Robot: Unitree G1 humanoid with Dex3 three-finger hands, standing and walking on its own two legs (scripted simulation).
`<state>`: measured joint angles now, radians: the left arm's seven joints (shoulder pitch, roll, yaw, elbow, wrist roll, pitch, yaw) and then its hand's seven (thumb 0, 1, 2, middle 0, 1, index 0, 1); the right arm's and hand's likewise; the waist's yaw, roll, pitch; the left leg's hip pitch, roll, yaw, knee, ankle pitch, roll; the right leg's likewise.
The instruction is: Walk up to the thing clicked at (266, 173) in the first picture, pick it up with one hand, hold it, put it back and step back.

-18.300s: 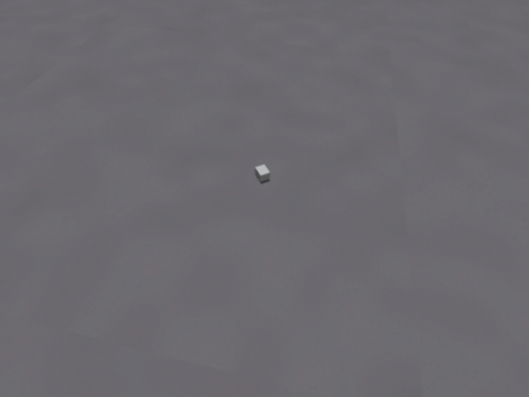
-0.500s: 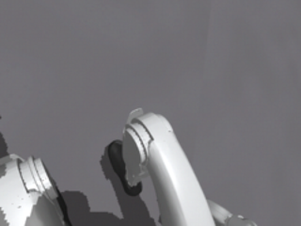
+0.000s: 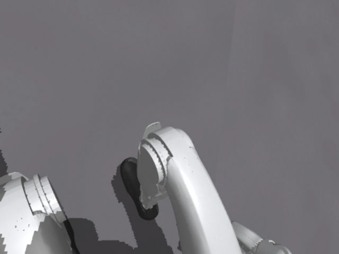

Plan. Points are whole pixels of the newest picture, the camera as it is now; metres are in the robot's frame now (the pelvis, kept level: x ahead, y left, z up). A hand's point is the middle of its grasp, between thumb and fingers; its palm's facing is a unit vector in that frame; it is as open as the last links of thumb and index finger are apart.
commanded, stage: close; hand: left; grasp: from above
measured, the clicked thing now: out of the picture +0.45 +0.25 -0.30
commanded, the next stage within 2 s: settle in 0.70 s
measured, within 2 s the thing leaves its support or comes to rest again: leaves its support in 1.14 s
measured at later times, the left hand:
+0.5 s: hand out of the picture +0.43 +0.25 -0.27, palm faces -0.45 -0.12 -0.88, open 9.9 cm
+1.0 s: hand out of the picture +0.43 +0.26 -0.27, palm faces -0.45 -0.13 -0.88, open 9.6 cm
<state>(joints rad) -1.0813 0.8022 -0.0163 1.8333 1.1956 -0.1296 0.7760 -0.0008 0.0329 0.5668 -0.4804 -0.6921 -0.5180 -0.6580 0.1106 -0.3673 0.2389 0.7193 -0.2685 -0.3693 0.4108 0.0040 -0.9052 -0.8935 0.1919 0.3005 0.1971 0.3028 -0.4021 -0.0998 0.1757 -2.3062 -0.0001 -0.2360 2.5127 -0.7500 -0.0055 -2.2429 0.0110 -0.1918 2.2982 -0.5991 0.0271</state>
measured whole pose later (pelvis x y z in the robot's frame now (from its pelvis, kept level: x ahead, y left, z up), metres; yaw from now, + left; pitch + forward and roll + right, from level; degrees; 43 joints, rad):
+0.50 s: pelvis +0.00 +0.00 +0.00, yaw +0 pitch +29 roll -14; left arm -1.07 0.80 -0.02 1.82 1.20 -0.15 0.77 0.01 0.12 0.43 -0.67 -0.53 -0.62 -0.52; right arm 0.11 -0.36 0.25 0.71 -0.27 -0.36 0.40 0.00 -0.91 -0.89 0.19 0.30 0.20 0.30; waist -0.40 -0.10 0.17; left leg -2.30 0.00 -0.23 2.51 -0.75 -0.01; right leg -2.24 0.01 -0.19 2.30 -0.60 0.03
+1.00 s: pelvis +0.00 +0.00 +0.00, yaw +0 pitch +30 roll -14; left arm -1.06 0.80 0.01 1.79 1.20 -0.14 0.74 0.04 0.13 0.37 -0.87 -0.40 -0.71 -0.45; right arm 0.14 -0.36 0.24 0.69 -0.26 -0.34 0.39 0.00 -0.91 -0.89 0.19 0.30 0.20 0.30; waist -0.39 -0.09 0.17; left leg -2.31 0.00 -0.22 2.51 -0.74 0.00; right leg -2.25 0.01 -0.18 2.30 -0.60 0.03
